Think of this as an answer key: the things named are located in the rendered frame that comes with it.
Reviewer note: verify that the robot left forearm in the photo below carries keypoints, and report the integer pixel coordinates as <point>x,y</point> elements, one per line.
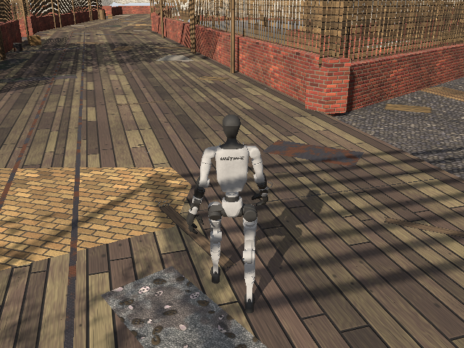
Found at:
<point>197,198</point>

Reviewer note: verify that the left robot hand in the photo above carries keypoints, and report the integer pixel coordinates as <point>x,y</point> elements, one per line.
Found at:
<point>190,220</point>

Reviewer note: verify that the robot right thigh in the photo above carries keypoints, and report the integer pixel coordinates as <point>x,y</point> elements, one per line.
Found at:
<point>249,213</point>

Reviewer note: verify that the robot thigh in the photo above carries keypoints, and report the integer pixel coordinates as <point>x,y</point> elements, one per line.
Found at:
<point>249,213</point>
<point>215,212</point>

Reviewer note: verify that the robot left upper arm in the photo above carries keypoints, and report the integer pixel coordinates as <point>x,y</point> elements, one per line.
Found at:
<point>205,167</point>

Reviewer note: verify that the right robot hand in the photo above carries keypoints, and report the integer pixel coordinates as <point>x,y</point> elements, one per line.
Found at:
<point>264,199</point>

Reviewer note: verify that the robot right forearm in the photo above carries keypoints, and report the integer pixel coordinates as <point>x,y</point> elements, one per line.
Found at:
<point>263,187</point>

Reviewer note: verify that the robot left thigh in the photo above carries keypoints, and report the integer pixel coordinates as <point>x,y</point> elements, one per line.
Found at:
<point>215,212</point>

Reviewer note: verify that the robot right upper arm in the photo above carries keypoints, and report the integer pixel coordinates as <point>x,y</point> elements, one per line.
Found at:
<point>254,153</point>

